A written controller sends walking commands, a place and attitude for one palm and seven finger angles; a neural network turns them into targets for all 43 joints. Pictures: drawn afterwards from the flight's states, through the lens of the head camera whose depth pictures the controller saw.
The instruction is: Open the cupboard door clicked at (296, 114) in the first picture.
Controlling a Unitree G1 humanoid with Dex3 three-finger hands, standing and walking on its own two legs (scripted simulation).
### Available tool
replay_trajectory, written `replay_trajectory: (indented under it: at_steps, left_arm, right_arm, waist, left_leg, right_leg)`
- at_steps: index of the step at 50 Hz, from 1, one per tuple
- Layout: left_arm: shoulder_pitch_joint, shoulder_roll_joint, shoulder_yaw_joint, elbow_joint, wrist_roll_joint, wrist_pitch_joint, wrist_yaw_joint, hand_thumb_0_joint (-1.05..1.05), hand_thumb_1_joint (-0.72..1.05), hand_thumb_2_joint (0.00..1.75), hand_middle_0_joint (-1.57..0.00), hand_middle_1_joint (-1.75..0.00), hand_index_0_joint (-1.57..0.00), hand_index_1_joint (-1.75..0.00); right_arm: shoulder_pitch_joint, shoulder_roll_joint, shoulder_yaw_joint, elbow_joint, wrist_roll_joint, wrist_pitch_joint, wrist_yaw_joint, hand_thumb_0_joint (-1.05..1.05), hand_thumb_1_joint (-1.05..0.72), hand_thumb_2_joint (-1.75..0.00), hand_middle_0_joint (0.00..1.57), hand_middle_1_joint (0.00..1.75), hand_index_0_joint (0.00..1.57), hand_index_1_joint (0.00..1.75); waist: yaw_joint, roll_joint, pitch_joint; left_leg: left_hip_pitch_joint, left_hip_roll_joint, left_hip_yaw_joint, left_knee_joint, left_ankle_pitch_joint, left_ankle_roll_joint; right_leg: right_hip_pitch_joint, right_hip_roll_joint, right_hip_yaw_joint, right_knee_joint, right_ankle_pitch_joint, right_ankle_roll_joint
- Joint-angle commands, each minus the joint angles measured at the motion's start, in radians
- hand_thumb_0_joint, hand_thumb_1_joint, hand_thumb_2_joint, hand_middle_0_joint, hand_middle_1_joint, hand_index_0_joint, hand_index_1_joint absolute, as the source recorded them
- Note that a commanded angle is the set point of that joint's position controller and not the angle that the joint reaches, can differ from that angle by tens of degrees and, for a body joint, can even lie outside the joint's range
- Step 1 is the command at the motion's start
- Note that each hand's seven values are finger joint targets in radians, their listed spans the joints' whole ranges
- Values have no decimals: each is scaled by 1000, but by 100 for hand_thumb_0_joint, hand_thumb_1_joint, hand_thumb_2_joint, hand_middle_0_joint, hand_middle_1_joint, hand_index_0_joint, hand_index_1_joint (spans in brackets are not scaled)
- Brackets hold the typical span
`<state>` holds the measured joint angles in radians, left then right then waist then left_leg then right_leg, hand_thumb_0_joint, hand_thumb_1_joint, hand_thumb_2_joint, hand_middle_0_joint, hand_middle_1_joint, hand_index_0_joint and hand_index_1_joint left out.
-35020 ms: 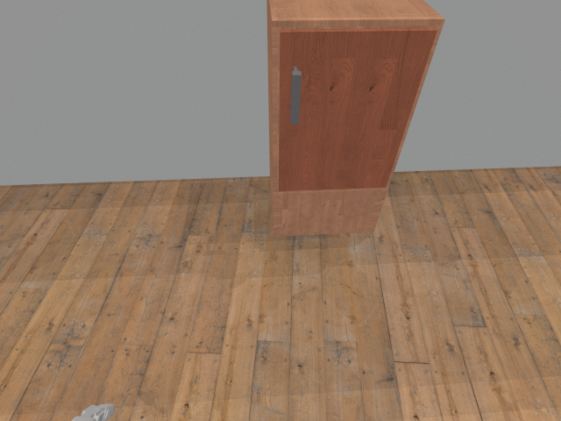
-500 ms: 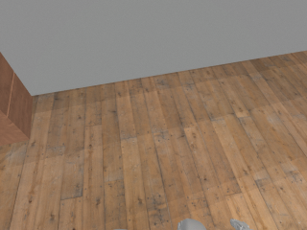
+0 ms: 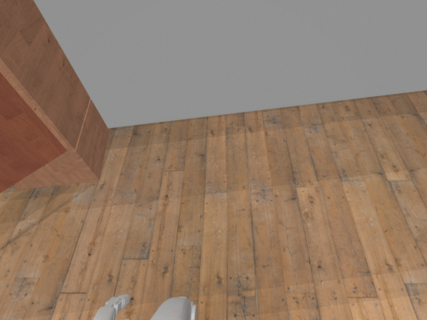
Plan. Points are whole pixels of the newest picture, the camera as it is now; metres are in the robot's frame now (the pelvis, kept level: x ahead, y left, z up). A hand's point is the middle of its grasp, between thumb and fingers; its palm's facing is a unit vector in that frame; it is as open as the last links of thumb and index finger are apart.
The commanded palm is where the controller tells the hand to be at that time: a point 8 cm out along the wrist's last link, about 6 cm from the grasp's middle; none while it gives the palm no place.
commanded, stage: turn to face it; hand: left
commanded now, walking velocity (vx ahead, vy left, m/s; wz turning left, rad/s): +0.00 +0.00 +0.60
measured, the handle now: out of the picture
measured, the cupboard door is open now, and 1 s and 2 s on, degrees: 39 39 39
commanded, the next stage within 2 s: take the last steps up to it in 1.06 s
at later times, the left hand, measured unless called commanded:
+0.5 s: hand out of the picture -0.02 +0.27 -0.18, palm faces +0.36 -0.90 -0.24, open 7.4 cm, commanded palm none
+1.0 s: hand out of the picture +0.03 +0.19 -0.14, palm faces +0.51 -0.81 -0.28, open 7.4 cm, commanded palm none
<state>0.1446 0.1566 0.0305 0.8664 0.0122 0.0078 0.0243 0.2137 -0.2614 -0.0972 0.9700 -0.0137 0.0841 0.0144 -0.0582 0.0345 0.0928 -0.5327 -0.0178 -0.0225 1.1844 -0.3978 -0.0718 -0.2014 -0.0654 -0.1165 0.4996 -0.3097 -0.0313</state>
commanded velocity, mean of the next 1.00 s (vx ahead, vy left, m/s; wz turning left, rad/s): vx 0.00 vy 0.00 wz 0.52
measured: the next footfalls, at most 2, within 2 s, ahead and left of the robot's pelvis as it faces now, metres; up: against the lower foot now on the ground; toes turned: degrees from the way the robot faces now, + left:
left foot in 0.32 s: +0.02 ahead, +0.13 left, +0.00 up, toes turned +18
right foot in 0.86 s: +0.08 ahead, -0.10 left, +0.00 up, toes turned +28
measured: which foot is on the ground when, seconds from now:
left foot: up 0.00-0.30, down 0.32-0.86, up 0.88-1.00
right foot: down 0.00-0.32, up 0.34-0.84, down 0.86-1.00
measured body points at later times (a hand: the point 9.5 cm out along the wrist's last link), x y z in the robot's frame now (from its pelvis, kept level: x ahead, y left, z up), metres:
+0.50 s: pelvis -0.01 +0.04 -0.01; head +0.03 +0.08 +0.44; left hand -0.04 +0.31 -0.16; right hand +0.19 -0.17 -0.13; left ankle -0.01 +0.12 -0.74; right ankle +0.02 -0.13 -0.65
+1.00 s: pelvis +0.03 -0.03 +0.00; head +0.08 -0.05 +0.44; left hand +0.00 +0.23 -0.12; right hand +0.18 -0.24 -0.17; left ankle -0.06 +0.08 -0.65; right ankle +0.04 -0.12 -0.74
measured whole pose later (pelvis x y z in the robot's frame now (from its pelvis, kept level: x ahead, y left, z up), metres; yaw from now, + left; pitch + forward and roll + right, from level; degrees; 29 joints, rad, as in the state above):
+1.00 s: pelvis +0.03 -0.03 +0.00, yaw +33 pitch +0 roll +3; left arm 0.15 0.15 0.03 0.89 0.01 0.01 0.02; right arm 0.23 -0.25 -0.09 0.99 -0.01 0.08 0.00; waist -0.05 0.05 0.08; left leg -0.52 -0.05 -0.05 1.13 -0.42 -0.05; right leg -0.19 -0.03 -0.08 0.51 -0.33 -0.05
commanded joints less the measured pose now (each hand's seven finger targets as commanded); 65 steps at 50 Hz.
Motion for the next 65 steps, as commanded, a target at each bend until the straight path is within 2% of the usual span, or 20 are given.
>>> replay_trajectory:
  at_steps: [1,10,12,14,15,16,17,20,23,30,35,40,41,42,43,44,46,50,58,65]
  left_arm:
    - [80,187,52,-56,0,-26,16,0,90,90,-20,-30,-20,-30]
    - [149,234,76,-19,17,-20,11,0,90,90,-20,-30,-20,-30]
    - [130,250,83,-21,17,-18,6,0,90,90,-20,-30,-20,-30]
    - [97,248,84,-24,7,-13,-2,0,90,90,-20,-30,-20,-30]
    - [91,198,75,-53,0,-6,-10,0,90,90,-20,-30,-20,-30]
    - [29,156,54,-100,0,5,-7,0,90,90,-20,-30,-20,-30]
    - [2,192,56,-109,8,15,-2,0,90,90,-20,-30,-20,-30]
    - [10,192,68,-53,12,23,-11,0,90,90,-20,-30,-20,-30]
    - [66,187,71,-22,14,28,-19,0,90,90,-20,-30,-20,-30]
    - [0,177,65,-52,10,24,-15,0,90,90,-20,-30,-20,-30]
    - [-69,159,54,-83,3,15,-11,0,90,90,-20,-30,-20,-30]
    - [32,154,55,-58,-10,3,-3,0,90,90,-20,-30,-20,-30]
    - [82,175,61,-45,-10,-6,2,0,90,90,-20,-30,-20,-30]
    - [116,244,75,-35,3,-16,10,0,90,90,-20,-30,-20,-30]
    - [110,298,81,-39,12,-15,14,0,90,90,-20,-30,-20,-30]
    - [95,282,71,-45,7,-12,17,0,90,90,-20,-30,-20,-30]
    - [-10,183,49,-57,-1,-17,18,0,90,90,-20,-30,-20,-30]
    - [43,159,43,-37,-3,-30,14,0,90,90,-20,-30,-20,-30]
    - [202,165,47,35,9,-37,15,0,90,90,-20,-30,-20,-30]
    - [256,208,68,100,22,-51,-3,0,90,90,-20,-30,-20,-30]
  right_arm:
    - [-56,-34,0,-76,-2,-17,8,0,-90,-90,20,30,20,30]
    - [-164,-15,19,-120,5,-32,12,0,-90,-90,20,30,20,30]
    - [-134,-28,16,-122,3,-37,11,0,-90,-90,20,30,20,30]
    - [-26,-75,1,-103,-3,-46,12,0,-90,-90,20,30,20,30]
    - [54,-187,-26,-91,-12,-56,6,0,-90,-90,20,30,20,30]
    - [114,-268,-44,-83,-10,-52,-5,0,-90,-90,20,30,20,30]
    - [111,-259,-35,-75,-7,-48,-10,0,-90,-90,20,30,20,30]
    - [-40,-184,-11,-128,-10,-62,-31,0,-90,-90,20,30,20,30]
    - [-65,-161,0,-129,-4,-74,-30,0,-90,-90,20,30,20,30]
    - [2,-154,-7,-102,-7,-75,-25,0,-90,-90,20,30,20,30]
    - [52,-149,-14,-86,-14,-70,-28,0,-90,-90,20,30,20,30]
    - [3,-136,-20,-99,-10,-60,-31,0,-90,-90,20,30,20,30]
    - [-7,-117,-17,-104,-2,-61,-29,0,-90,-90,20,30,20,30]
    - [2,-63,-11,-110,10,-63,-23,0,-90,-90,20,30,20,30]
    - [-6,-32,-6,-129,7,-64,-23,0,-90,-90,20,30,20,30]
    - [-5,-80,-16,-119,-1,-56,-21,0,-90,-90,20,30,20,30]
    - [20,-61,-14,-61,-8,-31,-16,0,-90,-90,20,30,20,30]
    - [-1,-28,2,-44,-3,-23,-5,0,-90,-90,20,30,20,30]
    - [-118,3,27,-41,0,-27,-12,0,-90,-90,20,30,20,30]
    - [-206,-5,34,-79,-2,-57,7,0,-90,-90,20,30,20,30]
  waist:
    - [59,-193,-114]
    - [96,-258,-93]
    - [72,-236,-106]
    - [0,-121,-155]
    - [-42,152,-208]
    - [-69,297,-211]
    - [-57,164,-207]
    - [13,124,-135]
    - [55,82,-121]
    - [38,97,-130]
    - [13,140,-155]
    - [62,126,-200]
    - [90,68,-223]
    - [104,-133,-241]
    - [108,-340,-199]
    - [98,-252,-171]
    - [33,-236,-86]
    - [35,-198,-78]
    - [96,-193,-84]
    - [128,-191,-46]
  left_leg:
    - [-80,39,30,-58,8,-15]
    - [69,35,117,-411,-56,26]
    - [170,27,134,-513,1,39]
    - [417,36,103,-717,196,66]
    - [577,263,-211,-783,421,170]
    - [587,440,-447,-823,740,296]
    - [550,463,-390,-812,692,335]
    - [392,306,-279,-863,464,243]
    - [373,231,-197,-877,452,204]
    - [384,219,-286,-880,376,235]
    - [402,216,-351,-822,510,250]
    - [275,160,-373,-730,560,205]
    - [197,123,-351,-683,460,166]
    - [9,29,-227,-542,174,98]
    - [-114,-93,-44,-291,-207,34]
    - [-55,-35,-75,-110,-219,42]
    - [-74,2,-66,33,-87,24]
    - [-68,16,-16,15,29,5]
    - [-2,25,30,-243,-37,13]
    - [31,44,59,-416,-81,48]
  right_leg:
    - [203,-241,75,-124,622,-54]
    - [187,-317,20,-57,676,-84]
    - [125,-327,-5,-13,598,-65]
    - [-25,-287,-75,183,441,5]
    - [-257,-154,-117,420,-27,79]
    - [-421,-55,-22,615,-391,111]
    - [-428,-73,83,677,-361,94]
    - [-410,-69,130,720,-142,112]
    - [-383,-53,126,699,-29,125]
    - [-370,-23,134,569,-34,138]
    - [-304,18,130,407,-114,126]
    - [-3,77,106,45,-3,95]
    - [139,43,131,-107,109,87]
    - [316,-155,301,-197,150,37]
    - [291,-397,507,-196,335,-85]
    - [137,-431,440,-181,417,-140]
    - [92,-271,280,-157,512,-107]
    - [133,-203,126,-137,640,-59]
    - [215,-247,125,-113,763,-98]
    - [200,-356,232,-210,264,-140]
